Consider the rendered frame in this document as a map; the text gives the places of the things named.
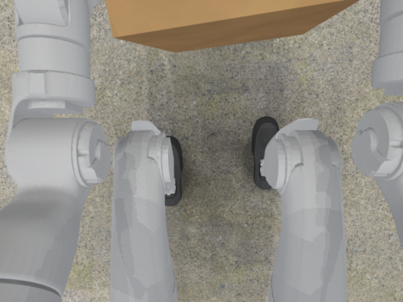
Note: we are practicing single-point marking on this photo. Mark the robot left foot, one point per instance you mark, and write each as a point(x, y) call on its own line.
point(174, 199)

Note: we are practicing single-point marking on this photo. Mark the right robot shin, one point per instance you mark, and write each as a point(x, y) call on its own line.
point(301, 124)

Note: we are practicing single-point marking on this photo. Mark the right robot forearm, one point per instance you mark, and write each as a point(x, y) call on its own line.
point(387, 69)

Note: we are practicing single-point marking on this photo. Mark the left robot upper arm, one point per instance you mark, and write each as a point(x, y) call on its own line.
point(54, 163)

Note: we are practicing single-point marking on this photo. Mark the left robot forearm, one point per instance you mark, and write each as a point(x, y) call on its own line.
point(54, 75)

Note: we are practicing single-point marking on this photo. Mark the carton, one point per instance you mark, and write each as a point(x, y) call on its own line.
point(184, 25)

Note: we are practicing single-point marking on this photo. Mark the right robot upper arm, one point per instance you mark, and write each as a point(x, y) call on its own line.
point(377, 151)

